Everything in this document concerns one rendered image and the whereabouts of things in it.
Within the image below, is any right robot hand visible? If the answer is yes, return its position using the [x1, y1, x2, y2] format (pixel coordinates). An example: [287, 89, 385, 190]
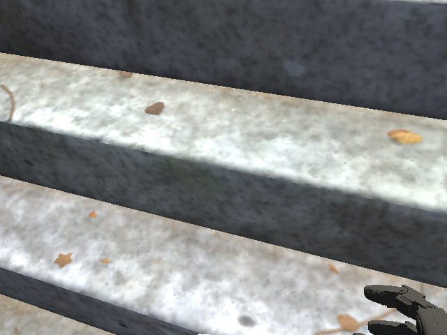
[353, 285, 447, 335]

